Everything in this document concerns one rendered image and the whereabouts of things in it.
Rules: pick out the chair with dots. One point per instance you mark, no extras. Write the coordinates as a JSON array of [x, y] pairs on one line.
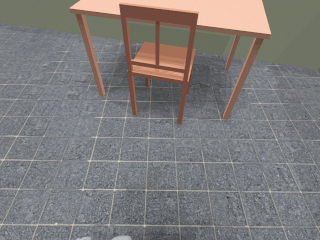
[[159, 61]]

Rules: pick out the table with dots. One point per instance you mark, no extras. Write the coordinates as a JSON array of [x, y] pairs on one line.
[[235, 17]]

